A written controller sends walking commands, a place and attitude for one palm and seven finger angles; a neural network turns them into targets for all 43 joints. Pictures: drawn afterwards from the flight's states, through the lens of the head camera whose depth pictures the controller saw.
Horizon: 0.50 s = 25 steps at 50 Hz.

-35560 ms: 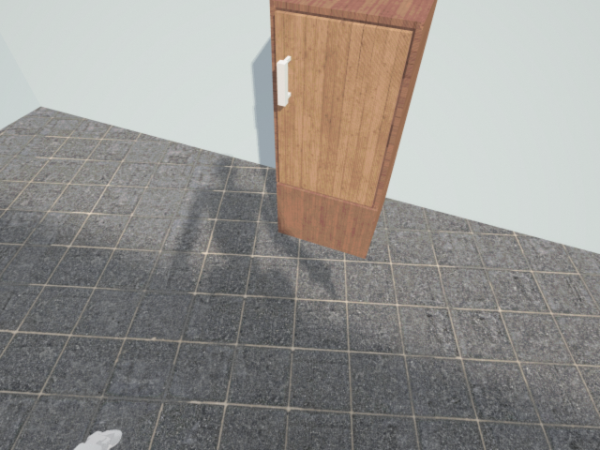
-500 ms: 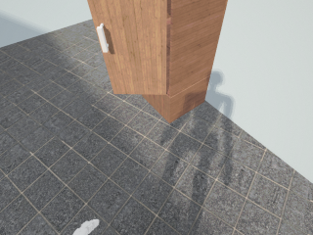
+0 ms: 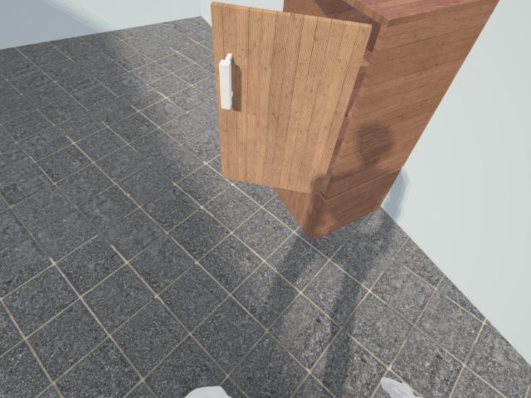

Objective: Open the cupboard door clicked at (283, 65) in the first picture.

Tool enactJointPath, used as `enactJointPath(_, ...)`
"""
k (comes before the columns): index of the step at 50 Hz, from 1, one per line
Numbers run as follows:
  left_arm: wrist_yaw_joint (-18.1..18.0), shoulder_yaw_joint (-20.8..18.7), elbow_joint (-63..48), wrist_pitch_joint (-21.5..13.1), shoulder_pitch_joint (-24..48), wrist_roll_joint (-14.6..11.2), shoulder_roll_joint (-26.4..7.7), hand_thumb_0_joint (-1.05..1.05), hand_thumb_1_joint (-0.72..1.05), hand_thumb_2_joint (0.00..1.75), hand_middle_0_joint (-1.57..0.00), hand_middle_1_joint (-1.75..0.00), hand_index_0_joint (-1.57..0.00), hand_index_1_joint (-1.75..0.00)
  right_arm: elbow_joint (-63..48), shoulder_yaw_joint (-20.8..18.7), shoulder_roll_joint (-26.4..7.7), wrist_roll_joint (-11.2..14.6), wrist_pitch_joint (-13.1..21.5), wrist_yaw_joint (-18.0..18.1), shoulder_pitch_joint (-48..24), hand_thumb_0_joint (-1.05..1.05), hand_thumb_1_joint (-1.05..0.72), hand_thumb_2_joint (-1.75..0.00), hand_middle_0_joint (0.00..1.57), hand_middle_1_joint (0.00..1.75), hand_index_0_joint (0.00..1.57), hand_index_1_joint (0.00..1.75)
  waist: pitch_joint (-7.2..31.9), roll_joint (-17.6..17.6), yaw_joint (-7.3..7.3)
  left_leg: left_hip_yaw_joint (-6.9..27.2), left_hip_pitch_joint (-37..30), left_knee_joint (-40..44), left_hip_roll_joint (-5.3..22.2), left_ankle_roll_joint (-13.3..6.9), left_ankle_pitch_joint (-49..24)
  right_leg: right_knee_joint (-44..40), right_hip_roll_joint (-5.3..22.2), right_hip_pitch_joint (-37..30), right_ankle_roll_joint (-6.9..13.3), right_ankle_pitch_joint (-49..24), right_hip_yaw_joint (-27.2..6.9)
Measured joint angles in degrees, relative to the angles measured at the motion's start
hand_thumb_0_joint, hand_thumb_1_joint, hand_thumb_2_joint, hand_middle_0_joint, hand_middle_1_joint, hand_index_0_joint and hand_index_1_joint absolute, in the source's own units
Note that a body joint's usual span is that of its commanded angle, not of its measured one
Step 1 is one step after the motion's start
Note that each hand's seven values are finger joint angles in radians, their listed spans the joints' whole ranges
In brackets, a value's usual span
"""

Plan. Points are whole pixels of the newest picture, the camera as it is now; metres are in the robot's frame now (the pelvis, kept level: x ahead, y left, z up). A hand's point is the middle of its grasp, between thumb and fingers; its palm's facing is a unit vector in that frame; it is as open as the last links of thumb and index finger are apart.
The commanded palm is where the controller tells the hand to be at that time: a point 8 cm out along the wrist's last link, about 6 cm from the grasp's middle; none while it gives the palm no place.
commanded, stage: take the last steps up to it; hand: left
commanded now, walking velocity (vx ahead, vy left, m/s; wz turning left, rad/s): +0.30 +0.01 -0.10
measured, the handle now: (227, 81) +0.82 +0.19 -0.01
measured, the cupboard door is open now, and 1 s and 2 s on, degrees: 50 50 50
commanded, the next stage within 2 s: come to a stop and stand still in 0.50 s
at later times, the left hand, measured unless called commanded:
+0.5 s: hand (211, 291) +0.32 +0.14 -0.15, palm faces -0.11 -0.97 -0.19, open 7.4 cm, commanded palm none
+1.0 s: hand (189, 317) +0.27 +0.17 -0.17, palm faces -0.01 -0.98 -0.19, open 7.3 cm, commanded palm none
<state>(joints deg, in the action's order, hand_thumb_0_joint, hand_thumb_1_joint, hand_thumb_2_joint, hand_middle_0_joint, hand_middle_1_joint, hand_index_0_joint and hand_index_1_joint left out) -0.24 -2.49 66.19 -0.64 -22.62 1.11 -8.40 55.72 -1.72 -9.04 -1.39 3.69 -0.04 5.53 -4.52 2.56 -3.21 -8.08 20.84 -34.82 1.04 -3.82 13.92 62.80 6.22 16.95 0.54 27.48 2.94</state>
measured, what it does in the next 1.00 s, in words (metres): walks ahead: right foot, then left foot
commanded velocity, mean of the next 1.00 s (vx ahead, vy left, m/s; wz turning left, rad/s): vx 0.04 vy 0.00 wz -0.02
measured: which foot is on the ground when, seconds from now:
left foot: down 0.00-0.46, up 0.48-0.76, down 0.78-1.00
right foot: up 0.00-0.44, down 0.46-0.88, up 0.90-1.00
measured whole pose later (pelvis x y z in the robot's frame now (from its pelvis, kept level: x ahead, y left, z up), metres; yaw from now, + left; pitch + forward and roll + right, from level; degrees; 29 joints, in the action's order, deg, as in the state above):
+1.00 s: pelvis +0.24 -0.01 +0.01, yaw -4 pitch +0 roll +0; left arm -1.6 -2.3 60.0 3.2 -13.9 0.7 -10.5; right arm 56.7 -1.3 -9.1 -1.0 -0.9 2.6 5.1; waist -4.6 1.9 -1.8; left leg -5.2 20.1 -30.5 2.4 -1.5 10.7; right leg 46.5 1.3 17.0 0.2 31.0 2.7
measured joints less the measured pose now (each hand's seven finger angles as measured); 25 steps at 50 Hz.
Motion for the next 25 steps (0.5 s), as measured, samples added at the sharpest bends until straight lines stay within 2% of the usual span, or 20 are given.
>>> enactJointPath(3, 0.2, -0.7, -2.1, 0.0, 3.5, 0.3, -0.6, 0.01, 0.91, 0.9, -0.2, -0.3, -0.2, -0.3, 0.8, 0.1, 1.1, 0.4, 0.2, 0.9, 2.6, 0.0, -0.91, -0.9, 0.2, 0.3, 0.2, 0.3, 0.3, 0.1, 0.36, -1.0, -4.5, 5.5, -0.9, -0.1, -0.9, 6.3, -0.2, 8.3, 0.1, -6.1, -0.1)
enactJointPath(8, 0.3, -1.5, -5.9, 0.0, 8.6, 0.6, -1.2, 0.01, 0.92, 0.9, -0.2, -0.3, -0.2, -0.3, 2.4, -0.8, -0.5, 0.5, 0.8, 1.8, 7.3, -0.02, -0.95, -0.9, 0.21, 0.3, 0.2, 0.3, 1.9, -0.1, 1.72, -2.6, -11.0, 13.6, -2.4, -0.8, -2.1, 2.7, -0.2, 16.0, -0.6, -13.5, -0.3)
enactJointPath(12, 0.6, -1.8, -7.8, 0.3, 12.3, 0.6, -2.3, 0.01, 0.92, 0.9, -0.2, -0.3, -0.2, -0.3, 4.9, -0.4, -0.5, 0.3, 0.3, 1.6, 12.0, -0.02, -0.94, -0.9, 0.2, 0.3, 0.2, 0.3, 2.7, -0.3, 2.94, -2.7, -14.9, 17.1, -3.1, -0.6, -1.5, -4.6, 0.0, 16.9, -0.9, -16.8, -0.3)
enactJointPath(17, 0.8, -1.2, -9.3, 0.6, 15.8, 0.5, -2.6, 0.01, 0.92, 0.9, -0.2, -0.3, -0.2, -0.3, 7.6, 0.2, 0.4, -0.2, -0.3, 1.4, 17.0, 0.0, -0.92, -0.9, 0.2, 0.3, 0.2, 0.3, 2.4, -1.0, 4.82, -3.0, -18.4, 17.9, -2.8, 0.4, 1.2, -16.2, -0.2, 13.5, -0.2, -16.8, 0.7)
enactJointPath(22, 1.0, -0.3, -10.2, -0.1, 17.8, 0.4, -2.0, 0.01, 0.92, 0.9, -0.2, -0.3, -0.2, -0.3, 9.7, 0.9, 1.6, -0.3, -1.0, 1.3, 20.6, 0.0, -0.91, -0.9, 0.2, 0.3, 0.2, 0.3, 1.3, -2.0, 6.74, -3.5, -19.6, 13.1, -1.1, 2.6, 7.0, -27.9, -2.4, 6.3, 1.5, -15.6, 2.8)
enactJointPath(24, 0.9, -0.1, -10.3, -1.5, 18.1, 0.4, -1.5, 0.01, 0.91, 0.9, -0.2, -0.3, -0.2, -0.3, 10.8, 1.0, 2.1, 0.3, -1.6, 1.0, 21.2, 0.0, -0.91, -0.9, 0.2, 0.3, 0.2, 0.3, 0.7, -2.6, 6.74, -2.8, -16.8, 4.0, 0.8, 3.2, 11.0, -29.2, -3.5, 3.9, 1.7, -14.8, 3.4)
enactJointPath(25, 0.8, 0.0, -10.2, -2.2, 18.1, 0.2, -1.1, 0.01, 0.91, 0.9, -0.2, -0.3, -0.2, -0.3, 11.2, 0.9, 2.2, 0.6, -2.1, 0.9, 20.7, 0.01, -0.91, -0.9, 0.2, 0.3, 0.2, 0.3, 0.0, -2.9, 6.83, -1.1, -13.6, -4.4, 1.4, 3.4, 13.9, -28.1, -3.8, 3.5, 1.9, -13.2, 3.8)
